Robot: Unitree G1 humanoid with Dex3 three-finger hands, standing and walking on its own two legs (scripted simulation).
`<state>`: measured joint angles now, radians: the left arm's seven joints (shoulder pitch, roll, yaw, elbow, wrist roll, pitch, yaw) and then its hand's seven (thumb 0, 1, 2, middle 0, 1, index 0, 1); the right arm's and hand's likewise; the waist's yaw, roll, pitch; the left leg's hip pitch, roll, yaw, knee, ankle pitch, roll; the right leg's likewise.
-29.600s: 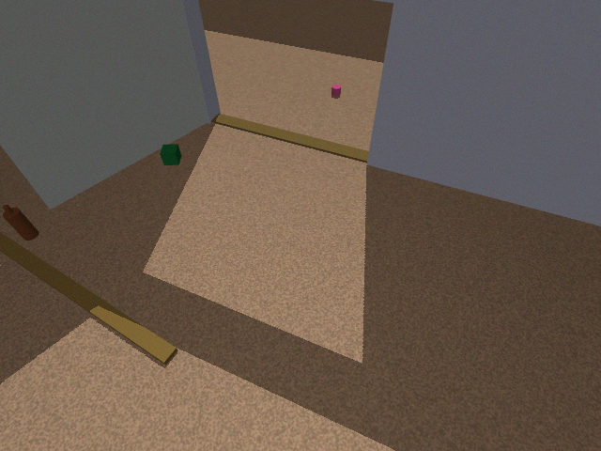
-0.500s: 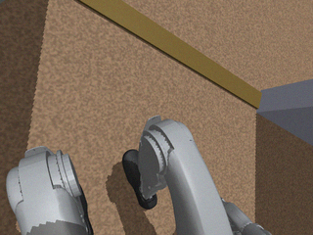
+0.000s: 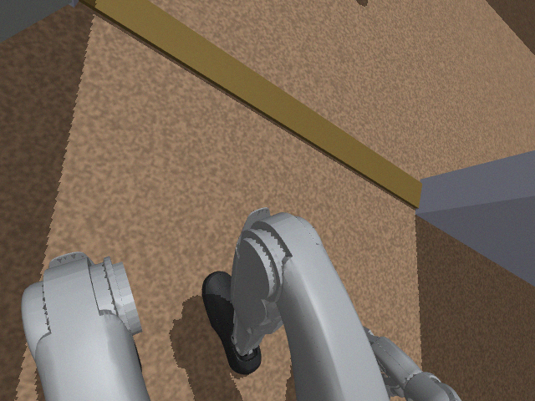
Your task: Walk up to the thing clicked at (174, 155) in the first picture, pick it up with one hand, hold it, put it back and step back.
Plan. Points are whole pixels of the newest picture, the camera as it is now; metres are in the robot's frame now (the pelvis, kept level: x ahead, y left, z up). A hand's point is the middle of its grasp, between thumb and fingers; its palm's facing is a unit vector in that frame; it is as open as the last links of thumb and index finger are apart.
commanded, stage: close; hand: left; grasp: from above
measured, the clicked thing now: out of the picture +0.44 +0.32 -0.27
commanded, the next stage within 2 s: settle in 1.16 s
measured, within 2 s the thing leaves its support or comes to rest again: leaves its support in 1.56 s
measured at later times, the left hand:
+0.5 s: hand out of the picture +0.43 +0.33 -0.23, palm faces -0.49 -0.10 -0.87, open 11.2 cm
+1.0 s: hand out of the picture +0.43 +0.33 -0.23, palm faces -0.46 -0.04 -0.89, open 10.5 cm
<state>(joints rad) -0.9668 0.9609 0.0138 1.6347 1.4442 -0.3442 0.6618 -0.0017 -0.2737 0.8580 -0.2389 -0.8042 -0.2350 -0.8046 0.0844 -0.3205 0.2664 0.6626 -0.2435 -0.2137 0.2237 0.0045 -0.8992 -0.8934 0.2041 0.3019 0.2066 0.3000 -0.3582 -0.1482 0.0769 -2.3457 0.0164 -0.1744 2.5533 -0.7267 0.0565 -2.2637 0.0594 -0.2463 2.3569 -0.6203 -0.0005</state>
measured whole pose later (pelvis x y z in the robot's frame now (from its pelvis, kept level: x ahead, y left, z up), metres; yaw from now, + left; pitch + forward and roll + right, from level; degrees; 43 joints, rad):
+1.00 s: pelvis +0.00 +0.00 +0.00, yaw +1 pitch +28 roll -13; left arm -0.99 1.00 0.06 1.64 1.42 -0.36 0.59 0.02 0.05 0.45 -0.73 -0.49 -0.61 -0.49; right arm 0.09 -0.34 0.27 0.62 -0.23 -0.21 0.22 0.00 -0.91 -0.90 0.20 0.30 0.21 0.30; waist -0.36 -0.12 0.11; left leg -2.34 0.01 -0.17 2.55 -0.72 0.05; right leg -2.26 0.05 -0.25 2.36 -0.62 -0.01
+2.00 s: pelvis +0.00 -0.01 +0.04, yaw +5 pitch +34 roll -10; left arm -0.88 0.83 0.04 1.23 1.26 -0.33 0.23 0.01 0.02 0.46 -0.99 -0.42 -0.65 -0.48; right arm 0.13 -0.33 0.11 0.61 -0.13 -0.05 0.15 0.00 -0.93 -0.90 0.20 0.30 0.21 0.30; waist -0.24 -0.01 0.00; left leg -2.28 -0.02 -0.11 2.37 -0.69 0.04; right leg -2.21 0.03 -0.18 2.24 -0.63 -0.02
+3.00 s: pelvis +0.00 +0.00 +0.21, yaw +10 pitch +30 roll -5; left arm -0.46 0.66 -0.04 0.72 1.05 -0.30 0.05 -0.02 0.00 0.51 -1.02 -0.43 -0.66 -0.52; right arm 0.17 -0.27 -0.01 0.64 0.00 0.06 0.01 0.01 -0.93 -0.91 0.20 0.30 0.21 0.30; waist -0.11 0.04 -0.18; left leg -1.72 -0.01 -0.04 1.83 -0.63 0.04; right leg -1.69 0.05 -0.07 1.75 -0.58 0.00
